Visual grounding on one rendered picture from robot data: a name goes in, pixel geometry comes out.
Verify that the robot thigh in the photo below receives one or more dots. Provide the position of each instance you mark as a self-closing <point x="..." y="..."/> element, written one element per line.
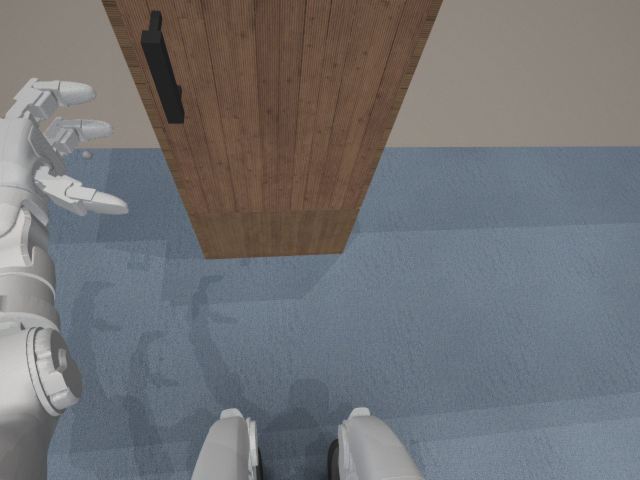
<point x="229" y="451"/>
<point x="368" y="446"/>

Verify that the handle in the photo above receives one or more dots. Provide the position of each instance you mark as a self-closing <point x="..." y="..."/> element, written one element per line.
<point x="157" y="57"/>

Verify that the left robot upper arm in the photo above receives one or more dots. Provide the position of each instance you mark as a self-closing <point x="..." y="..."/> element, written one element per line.
<point x="38" y="381"/>

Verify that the left robot hand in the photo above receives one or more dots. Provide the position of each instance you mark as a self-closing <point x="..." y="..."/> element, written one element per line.
<point x="24" y="149"/>

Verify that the cupboard door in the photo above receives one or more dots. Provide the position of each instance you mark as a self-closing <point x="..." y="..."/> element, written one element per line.
<point x="285" y="101"/>

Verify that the left robot thigh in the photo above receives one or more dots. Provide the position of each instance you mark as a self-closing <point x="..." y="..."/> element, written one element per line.
<point x="229" y="451"/>

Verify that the robot left forearm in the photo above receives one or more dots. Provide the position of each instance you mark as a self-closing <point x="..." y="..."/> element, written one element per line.
<point x="27" y="272"/>

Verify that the right robot thigh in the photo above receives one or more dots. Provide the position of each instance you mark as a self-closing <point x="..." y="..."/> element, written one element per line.
<point x="368" y="446"/>

